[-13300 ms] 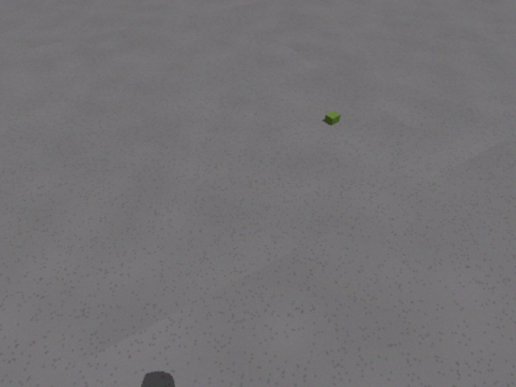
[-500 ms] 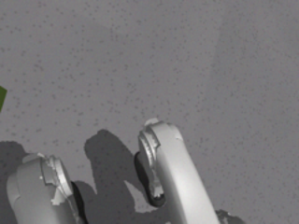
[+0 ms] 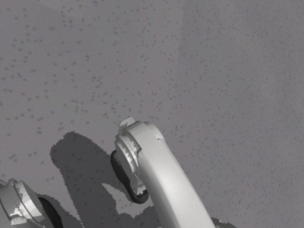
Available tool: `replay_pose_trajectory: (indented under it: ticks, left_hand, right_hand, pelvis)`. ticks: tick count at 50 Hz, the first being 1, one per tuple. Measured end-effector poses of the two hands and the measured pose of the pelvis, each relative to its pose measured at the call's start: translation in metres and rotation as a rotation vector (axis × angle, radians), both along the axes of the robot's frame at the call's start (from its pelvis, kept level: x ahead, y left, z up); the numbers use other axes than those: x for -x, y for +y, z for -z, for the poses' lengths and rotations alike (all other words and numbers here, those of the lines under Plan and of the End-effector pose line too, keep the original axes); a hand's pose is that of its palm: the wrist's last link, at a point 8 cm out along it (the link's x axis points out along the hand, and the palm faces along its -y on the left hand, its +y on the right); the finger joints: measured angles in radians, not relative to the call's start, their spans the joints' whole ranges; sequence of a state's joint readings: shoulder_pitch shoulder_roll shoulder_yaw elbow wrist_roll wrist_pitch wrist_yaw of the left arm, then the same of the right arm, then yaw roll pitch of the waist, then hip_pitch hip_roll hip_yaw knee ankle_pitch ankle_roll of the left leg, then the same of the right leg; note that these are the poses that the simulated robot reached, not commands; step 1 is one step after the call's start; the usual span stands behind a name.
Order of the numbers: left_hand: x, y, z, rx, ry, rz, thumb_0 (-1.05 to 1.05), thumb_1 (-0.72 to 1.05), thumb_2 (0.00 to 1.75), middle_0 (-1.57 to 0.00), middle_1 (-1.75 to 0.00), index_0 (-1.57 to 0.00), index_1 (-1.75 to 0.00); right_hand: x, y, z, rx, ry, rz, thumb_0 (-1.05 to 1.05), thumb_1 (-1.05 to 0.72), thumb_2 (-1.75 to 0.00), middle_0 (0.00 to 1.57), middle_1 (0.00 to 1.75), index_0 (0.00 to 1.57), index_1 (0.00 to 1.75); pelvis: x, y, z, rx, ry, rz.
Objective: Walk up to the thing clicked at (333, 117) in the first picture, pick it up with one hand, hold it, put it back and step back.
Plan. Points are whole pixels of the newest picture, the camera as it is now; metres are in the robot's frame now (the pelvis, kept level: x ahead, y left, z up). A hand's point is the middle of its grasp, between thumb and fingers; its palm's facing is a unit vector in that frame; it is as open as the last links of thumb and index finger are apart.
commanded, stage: approach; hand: left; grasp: from above
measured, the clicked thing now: out of the picture +0.47 +0.36 -0.30
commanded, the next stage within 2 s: close in in 0.04 s
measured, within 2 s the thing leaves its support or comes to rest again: neither
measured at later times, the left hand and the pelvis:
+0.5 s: hand out of the picture +0.43 +0.36 -0.23, palm faces -0.07 -0.43 -0.90, open 14.0 cm; pelvis +0.00 +0.00 +0.01, yaw +1 degrees
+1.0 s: hand out of the picture +0.45 +0.33 -0.26, palm faces -0.02 -0.44 -0.90, open 14.1 cm; pelvis +0.00 +0.00 +0.00, yaw -1 degrees
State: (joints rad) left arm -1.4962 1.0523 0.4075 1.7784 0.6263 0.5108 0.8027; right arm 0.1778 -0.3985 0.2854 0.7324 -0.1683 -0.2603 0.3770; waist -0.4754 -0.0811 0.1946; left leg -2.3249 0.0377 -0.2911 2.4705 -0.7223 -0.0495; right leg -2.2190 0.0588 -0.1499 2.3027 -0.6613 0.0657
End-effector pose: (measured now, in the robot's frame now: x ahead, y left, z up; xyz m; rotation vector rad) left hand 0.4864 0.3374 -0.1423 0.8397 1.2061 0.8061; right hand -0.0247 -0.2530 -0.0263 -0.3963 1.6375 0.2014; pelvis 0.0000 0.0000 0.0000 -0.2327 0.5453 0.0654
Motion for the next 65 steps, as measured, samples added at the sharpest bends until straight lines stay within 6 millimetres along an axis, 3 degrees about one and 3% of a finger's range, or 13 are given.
replay_pose_trajectory:
  ticks: [4, 8, 14, 18, 28, 37, 48, 65]
  left_hand:
    - [0.0, 0.01, -0.011, -0.039, 0.008, 0.016, 0.0, -0.59, 1.04, -0.1, -1.02, -0.07, -1.06]
    - [0.019, 0.022, -0.016, -0.071, 0.063, 0.033, 0.0, -0.58, 1.02, -0.1, -1.03, -0.07, -1.05]
    - [0.059, 0.03, -0.001, -0.001, 0.138, -0.015, 0.0, -0.54, 0.98, -0.09, -1.03, -0.08, -1.05]
    - [0.07, 0.03, 0.014, 0.015, 0.147, -0.008, 0.0, -0.52, 0.96, -0.1, -1.04, -0.09, -1.05]
    - [0.05, 0.015, 0.033, -0.027, 0.125, 0.061, 0.0, -0.51, 0.97, -0.1, -1.03, -0.09, -1.03]
    - [0.035, -0.012, 0.049, -0.009, 0.107, 0.021, 0.0, -0.53, 1.03, -0.1, -1.0, -0.08, -1.04]
    - [0.036, 0.001, 0.056, -0.038, 0.106, 0.027, 0.0, -0.55, 1.05, -0.1, -0.99, -0.07, -1.03]
    - [0.036, 0.012, 0.065, -0.017, 0.095, 0.02, 0.0, -0.54, 1.05, -0.11, -1.0, -0.07, -1.04]
  right_hand:
    - [-0.001, 0.0, -0.001, -0.004, -0.013, 0.043, -0.01, -0.93, -0.9, 0.2, 0.3, 0.2, 0.3]
    - [-0.007, -0.001, 0.002, -0.019, -0.033, 0.068, -0.01, -0.93, -0.9, 0.2, 0.3, 0.2, 0.3]
    - [-0.02, -0.002, 0.009, -0.028, -0.058, 0.038, -0.01, -0.92, -0.9, 0.2, 0.3, 0.2, 0.3]
    - [-0.028, -0.002, 0.012, -0.02, -0.053, -0.007, -0.01, -0.92, -0.9, 0.2, 0.3, 0.2, 0.3]
    - [-0.041, -0.004, 0.012, -0.028, -0.012, -0.092, -0.01, -0.91, -0.9, 0.2, 0.3, 0.2, 0.3]
    - [-0.031, -0.001, 0.002, -0.046, 0.026, -0.11, -0.01, -0.92, -0.9, 0.19, 0.3, 0.2, 0.3]
    - [-0.008, 0.006, 0.003, -0.054, 0.058, -0.069, -0.01, -0.92, -0.9, 0.19, 0.3, 0.2, 0.3]
    - [-0.012, 0.02, -0.01, -0.032, 0.049, -0.073, -0.01, -0.92, -0.9, 0.2, 0.3, 0.2, 0.3]
  pelvis:
    - [-0.002, 0.002, -0.001, 0.009, 0.013, 0.007]
    - [-0.003, 0.003, -0.003, 0.01, 0.024, 0.01]
    - [0.0, 0.003, -0.004, -0.003, 0.014, 0.0]
    - [0.003, 0.002, -0.005, -0.004, -0.002, -0.012]
    - [0.0, 0.001, -0.008, -0.001, 0.007, -0.021]
    - [-0.002, 0.0, -0.005, 0.006, -0.011, -0.011]
    - [0.002, 0.003, 0.004, 0.019, -0.032, 0.005]
    - [-0.001, 0.008, 0.001, 0.049, -0.03, 0.001]
